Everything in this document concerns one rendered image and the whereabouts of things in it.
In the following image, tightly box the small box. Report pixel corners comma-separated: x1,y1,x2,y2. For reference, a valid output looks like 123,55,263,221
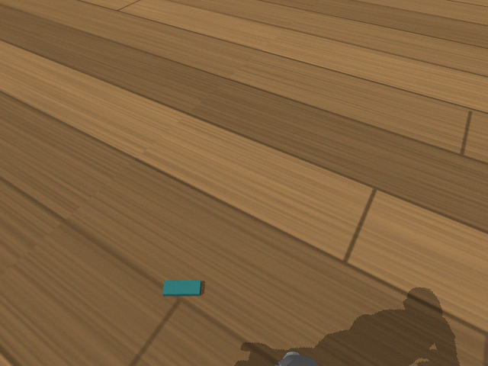
162,281,201,297

